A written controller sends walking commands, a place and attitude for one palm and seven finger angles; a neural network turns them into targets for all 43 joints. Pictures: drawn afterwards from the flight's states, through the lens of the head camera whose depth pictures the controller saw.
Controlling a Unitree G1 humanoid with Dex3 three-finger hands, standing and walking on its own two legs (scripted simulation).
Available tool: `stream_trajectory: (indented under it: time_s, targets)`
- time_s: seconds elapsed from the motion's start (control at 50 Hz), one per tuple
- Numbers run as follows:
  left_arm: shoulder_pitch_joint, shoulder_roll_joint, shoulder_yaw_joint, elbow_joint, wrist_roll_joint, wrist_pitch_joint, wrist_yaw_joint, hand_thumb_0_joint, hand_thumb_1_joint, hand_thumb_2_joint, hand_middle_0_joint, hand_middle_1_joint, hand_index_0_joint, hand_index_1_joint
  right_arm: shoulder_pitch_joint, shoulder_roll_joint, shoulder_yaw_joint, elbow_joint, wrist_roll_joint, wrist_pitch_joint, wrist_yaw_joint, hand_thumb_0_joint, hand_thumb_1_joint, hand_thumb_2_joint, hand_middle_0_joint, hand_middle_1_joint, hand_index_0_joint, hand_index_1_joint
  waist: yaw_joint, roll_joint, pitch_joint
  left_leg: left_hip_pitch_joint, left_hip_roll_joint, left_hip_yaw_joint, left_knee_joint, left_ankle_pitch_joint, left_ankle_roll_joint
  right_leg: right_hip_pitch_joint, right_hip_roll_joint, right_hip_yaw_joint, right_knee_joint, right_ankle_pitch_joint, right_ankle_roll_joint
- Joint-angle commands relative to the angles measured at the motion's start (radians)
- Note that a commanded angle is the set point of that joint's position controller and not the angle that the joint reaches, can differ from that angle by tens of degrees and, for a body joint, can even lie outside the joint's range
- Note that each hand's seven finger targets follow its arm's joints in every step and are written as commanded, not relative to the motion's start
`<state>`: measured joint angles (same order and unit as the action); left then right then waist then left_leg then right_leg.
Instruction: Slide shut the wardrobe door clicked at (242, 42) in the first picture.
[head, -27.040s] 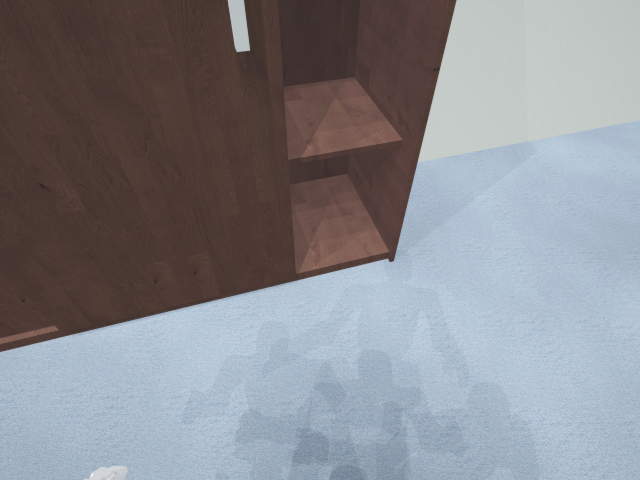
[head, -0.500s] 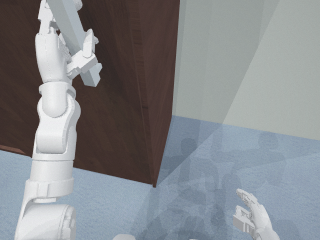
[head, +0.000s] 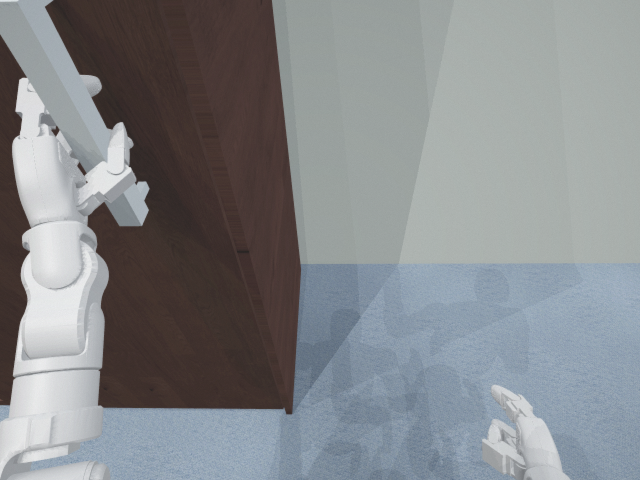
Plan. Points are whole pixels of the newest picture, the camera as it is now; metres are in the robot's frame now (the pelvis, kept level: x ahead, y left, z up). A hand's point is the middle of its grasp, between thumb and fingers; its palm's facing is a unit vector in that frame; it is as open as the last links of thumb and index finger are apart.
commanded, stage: stop walking and hold the door there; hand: left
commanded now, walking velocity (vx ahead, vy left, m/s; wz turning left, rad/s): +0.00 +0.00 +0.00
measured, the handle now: (95, 121) +0.39 +0.24 +0.27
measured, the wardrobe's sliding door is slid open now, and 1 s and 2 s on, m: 0.00 0.01 0.01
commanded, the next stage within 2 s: loosen the grip on the handle in 0.70 s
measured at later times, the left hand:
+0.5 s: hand (113, 170) +0.35 +0.22 +0.24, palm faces +0.22 -0.97 -0.11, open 7.4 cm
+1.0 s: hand (100, 163) +0.35 +0.23 +0.25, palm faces +0.25 -0.97 -0.05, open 8.7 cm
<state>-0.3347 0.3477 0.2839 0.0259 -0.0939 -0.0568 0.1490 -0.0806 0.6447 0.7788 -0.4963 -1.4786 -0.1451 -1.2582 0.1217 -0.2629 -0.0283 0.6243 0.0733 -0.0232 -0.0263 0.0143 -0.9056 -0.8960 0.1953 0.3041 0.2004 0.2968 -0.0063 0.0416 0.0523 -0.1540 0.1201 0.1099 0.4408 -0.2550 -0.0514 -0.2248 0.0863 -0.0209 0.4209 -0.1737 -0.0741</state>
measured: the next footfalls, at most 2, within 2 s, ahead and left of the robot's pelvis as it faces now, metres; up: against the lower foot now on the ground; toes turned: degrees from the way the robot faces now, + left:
none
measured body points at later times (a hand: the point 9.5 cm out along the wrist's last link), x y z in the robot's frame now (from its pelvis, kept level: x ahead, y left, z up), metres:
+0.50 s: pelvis +0.00 +0.07 +0.00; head -0.02 +0.06 +0.45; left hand +0.33 +0.27 +0.24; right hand +0.16 -0.14 -0.10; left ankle -0.02 +0.16 -0.74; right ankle +0.03 -0.06 -0.74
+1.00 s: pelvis -0.02 +0.04 +0.00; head -0.03 +0.03 +0.45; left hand +0.33 +0.28 +0.25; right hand +0.18 -0.16 -0.08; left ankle -0.02 +0.16 -0.74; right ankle +0.03 -0.07 -0.74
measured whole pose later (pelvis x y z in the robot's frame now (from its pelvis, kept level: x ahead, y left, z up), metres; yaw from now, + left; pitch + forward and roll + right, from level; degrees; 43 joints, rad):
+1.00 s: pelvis -0.02 +0.04 +0.00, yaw +3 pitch -2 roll +1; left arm -0.54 0.24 0.18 0.25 -0.10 0.00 0.06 -0.06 0.35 0.61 -0.47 -1.44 -0.27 -1.24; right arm 0.17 -0.19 0.03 0.67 0.04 -0.15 -0.02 0.01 -0.90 -0.90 0.20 0.30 0.20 0.30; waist 0.03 0.01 -0.01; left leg -0.17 0.02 0.08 0.44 -0.23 -0.01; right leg -0.24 -0.01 -0.02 0.47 -0.19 -0.01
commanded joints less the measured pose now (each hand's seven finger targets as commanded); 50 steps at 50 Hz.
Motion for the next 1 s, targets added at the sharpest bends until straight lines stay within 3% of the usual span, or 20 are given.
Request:
stream_trajectory:
  time_s: [0.0, 0.06, 0.18, 0.24, 0.32, 0.48, 0.52, 0.58, 0.76, 0.78, 0.8, 0.82, 0.84, 0.86, 0.88, 0.9, 0.92, 0.94, 0.96, 0.98]
  targets:
    - [-0.284, 0.181, -0.024, -0.271, 0.018, -0.104, -0.017, 0.000, 0.900, 0.900, -0.450, -1.400, -0.450, -1.400, -0.100, -0.076, -0.013, -0.150, -0.011, -0.054, -0.015, 0.000, -0.900, -0.900, 0.200, 0.300, 0.200, 0.300, 0.009, -0.036, -0.313, 0.051, 0.044, -0.073, -0.031, 0.120, 0.088, 0.137, -0.206, 0.218, -0.081, 0.188, 0.096]
    - [-0.300, 0.141, -0.067, -0.279, 0.020, -0.097, -0.018, 0.000, 0.900, 0.900, -0.450, -1.400, -0.450, -1.400, -0.099, -0.081, -0.007, -0.145, -0.019, -0.054, -0.021, 0.000, -0.900, -0.900, 0.200, 0.300, 0.200, 0.300, 0.008, 0.000, -0.292, 0.059, 0.060, -0.091, -0.075, 0.108, 0.094, 0.098, -0.183, 0.191, -0.069, 0.119, 0.083]
    - [-0.318, 0.061, -0.149, -0.277, 0.027, -0.085, -0.017, 0.000, 0.900, 0.900, -0.450, -1.400, -0.450, -1.400, -0.106, -0.073, 0.006, -0.133, -0.034, -0.052, -0.032, 0.000, -0.900, -0.900, 0.200, 0.300, 0.200, 0.300, 0.010, 0.001, -0.273, 0.052, 0.091, -0.112, -0.115, 0.125, 0.101, 0.072, -0.158, 0.143, -0.023, 0.117, 0.082]
    - [-0.307, 0.074, -0.138, -0.256, 0.030, -0.077, -0.013, 0.000, 0.900, 0.900, -0.450, -1.400, -0.450, -1.400, -0.096, -0.076, 0.007, -0.114, -0.040, -0.045, -0.034, 0.000, -0.900, -0.900, 0.200, 0.300, 0.200, 0.300, 0.008, 0.001, -0.268, 0.050, 0.084, -0.107, -0.114, 0.150, 0.094, 0.071, -0.162, 0.136, -0.022, 0.145, 0.078]
    - [-0.329, 0.009, -0.200, -0.272, 0.031, -0.077, -0.020, 0.000, 0.900, 0.900, -0.450, -1.400, -0.450, -1.400, -0.096, -0.062, 0.012, -0.109, -0.047, -0.041, -0.034, 0.000, -0.900, -0.900, 0.200, 0.300, 0.200, 0.300, 0.006, -0.030, -0.277, 0.079, 0.084, -0.099, -0.107, 0.193, 0.088, 0.064, -0.162, 0.129, -0.013, 0.184, 0.075]
    - [-0.348, -0.066, -0.287, -0.300, 0.035, -0.076, -0.027, 0.000, 0.900, 0.900, -0.450, -1.400, -0.450, -1.400, -0.109, -0.046, 0.018, -0.100, -0.054, -0.030, -0.034, 0.000, -0.900, -0.900, 0.200, 0.300, 0.200, 0.300, -0.001, -0.023, -0.290, 0.140, 0.086, -0.093, -0.093, 0.318, 0.076, 0.050, -0.170, 0.118, 0.001, 0.257, 0.071]
    - [-0.336, -0.051, -0.268, -0.294, 0.036, -0.073, -0.022, 0.000, 0.900, 0.900, -0.450, -1.400, -0.450, -1.400, -0.108, -0.048, 0.015, -0.099, -0.054, -0.023, -0.034, 0.000, -0.900, -0.900, 0.200, 0.300, 0.200, 0.300, 0.001, -0.033, -0.296, 0.145, 0.084, -0.092, -0.092, 0.312, 0.075, 0.054, -0.171, 0.122, -0.004, 0.258, 0.068]
    - [-0.370, -0.097, -0.324, -0.335, 0.038, -0.078, -0.027, 0.000, 0.900, 0.900, -0.450, -1.400, -0.450, -1.400, -0.118, -0.041, 0.016, -0.105, -0.056, -0.018, -0.033, 0.000, -0.900, -0.900, 0.200, 0.300, 0.200, 0.300, -0.003, -0.017, -0.302, 0.165, 0.082, -0.091, -0.092, 0.345, 0.072, 0.048, -0.171, 0.111, 0.005, 0.267, 0.067]
    - [-0.321, -0.080, -0.308, -0.350, 0.036, -0.072, -0.020, 0.000, 0.900, 0.900, -0.450, -1.400, -0.450, -1.400, -0.131, -0.041, 0.014, -0.118, -0.053, 0.002, -0.036, 0.000, -0.900, -0.900, 0.200, 0.300, 0.200, 0.300, -0.006, -0.015, -0.314, 0.165, 0.072, -0.086, -0.074, 0.363, 0.071, 0.076, -0.182, 0.122, -0.008, 0.327, 0.063]
    - [-1.214, 0.764, 0.364, -0.329, 0.202, -0.084, 0.003, 0.000, 0.900, 0.900, -0.450, -1.400, -0.450, -1.400, -0.078, -0.060, -0.022, -0.122, -0.083, -0.077, -0.021, 0.000, -0.900, -0.900, 0.200, 0.300, 0.200, 0.300, 0.046, -0.349, -0.005, -0.020, 0.070, -0.032, -0.014, 0.405, 0.125, -0.151, -0.099, 0.101, -0.027, 0.162, 0.068]
    - [-0.819, 0.054, -0.055, 0.331, 0.177, 0.068, -0.069, 0.000, 0.779, 0.842, -0.450, -1.400, -0.450, -1.400, -0.047, -0.041, -0.017, -0.087, -0.093, -0.130, -0.011, 0.000, -0.900, -0.900, 0.200, 0.300, 0.200, 0.300, -0.046, -0.214, -0.396, 0.046, -0.074, -0.099, -0.059, 0.671, 0.043, 0.074, -0.054, -0.024, 0.135, 0.473, 0.006]
    - [-0.642, -0.067, -0.111, -0.005, 0.030, 0.063, -0.104, 0.000, 0.658, 0.783, -0.450, -1.400, -0.450, -1.400, 0.013, -0.041, -0.021, -0.082, -0.018, -0.145, -0.004, 0.000, -0.900, -0.900, 0.200, 0.300, 0.200, 0.300, 0.019, -0.033, -0.478, 0.172, -0.026, -0.111, -0.002, 0.907, -0.044, 0.081, -0.075, -0.045, 0.109, 0.394, 0.024]
    - [-0.583, 0.016, -0.045, -0.078, 0.013, 0.057, -0.114, 0.000, 0.538, 0.725, -0.450, -1.400, -0.450, -1.400, 0.012, -0.040, -0.028, -0.076, -0.018, -0.169, -0.011, 0.000, -0.900, -0.900, 0.200, 0.300, 0.200, 0.300, 0.041, 0.278, -0.492, 0.361, -0.006, -0.107, -0.008, 0.966, -0.072, -0.019, -0.101, 0.003, 0.111, 0.199, 0.027]
    - [-0.585, 0.057, -0.005, -0.160, -0.021, 0.029, -0.103, 0.000, 0.417, 0.667, -0.450, -1.400, -0.450, -1.400, 0.036, -0.054, -0.016, -0.075, -0.040, -0.167, -0.017, 0.000, -0.900, -0.900, 0.200, 0.300, 0.200, 0.300, 0.048, 0.330, -0.547, 0.409, -0.025, -0.105, 0.008, 0.905, -0.087, -0.024, -0.098, 0.008, 0.082, 0.107, 0.036]
    - [-0.644, -0.050, -0.115, -0.152, -0.028, 0.011, -0.108, 0.000, 0.296, 0.608, -0.450, -1.400, -0.450, -1.400, -0.004, -0.043, 0.003, -0.092, -0.045, -0.176, -0.017, 0.000, -0.900, -0.900, 0.200, 0.300, 0.200, 0.300, 0.028, 0.195, -0.474, 0.310, -0.043, -0.079, 0.017, 0.691, -0.060, -0.009, -0.092, 0.003, 0.046, 0.141, 0.039]
    - [-0.629, -0.032, -0.085, -0.059, -0.036, -0.012, -0.103, 0.000, 0.175, 0.550, -0.450, -1.400, -0.450, -1.400, 0.005, -0.055, 0.004, -0.072, -0.038, -0.177, -0.018, 0.000, -0.900, -0.900, 0.200, 0.300, 0.200, 0.300, 0.020, 0.058, -0.411, 0.184, -0.060, -0.057, 0.006, 0.467, -0.018, 0.039, -0.090, -0.005, 0.012, 0.195, 0.044]
    - [-0.596, -0.024, -0.078, -0.029, -0.034, -0.041, -0.095, 0.000, 0.054, 0.492, -0.450, -1.400, -0.450, -1.400, 0.008, -0.060, 0.012, -0.073, -0.036, -0.181, -0.014, 0.000, -0.900, -0.900, 0.200, 0.300, 0.200, 0.300, 0.020, -0.051, -0.364, 0.102, -0.071, -0.058, -0.021, 0.337, 0.015, 0.072, -0.089, -0.005, -0.001, 0.193, 0.052]
    - [-0.561, -0.017, -0.072, -0.001, -0.027, -0.074, -0.091, 0.000, -0.067, 0.433, -0.450, -1.400, -0.450, -1.400, 0.010, -0.064, 0.013, -0.071, -0.033, -0.183, -0.011, 0.000, -0.900, -0.900, 0.200, 0.300, 0.200, 0.300, 0.017, -0.098, -0.312, 0.063, -0.063, -0.066, -0.040, 0.277, 0.024, 0.071, -0.088, -0.013, -0.008, 0.163, 0.051]
    - [-0.559, -0.020, -0.092, -0.003, -0.016, -0.109, -0.089, 0.000, -0.188, 0.375, -0.450, -1.400, -0.450, -1.400, -0.004, -0.067, 0.013, -0.083, -0.028, -0.191, -0.003, 0.000, -0.900, -0.900, 0.200, 0.300, 0.200, 0.300, 0.019, -0.143, -0.309, 0.032, -0.070, -0.063, -0.051, 0.198, 0.036, 0.069, -0.088, -0.003, -0.015, 0.104, 0.057]
    - [-0.579, -0.004, -0.101, 0.002, -0.004, -0.139, -0.084, 0.000, -0.308, 0.317, -0.450, -1.400, -0.450, -1.400, -0.017, -0.064, 0.014, -0.090, -0.025, -0.199, -0.002, 0.000, -0.900, -0.900, 0.200, 0.300, 0.200, 0.300, 0.017, -0.152, -0.288, 0.003, -0.075, -0.059, -0.057, 0.113, 0.047, 0.051, -0.092, 0.011, -0.026, 0.028, 0.062]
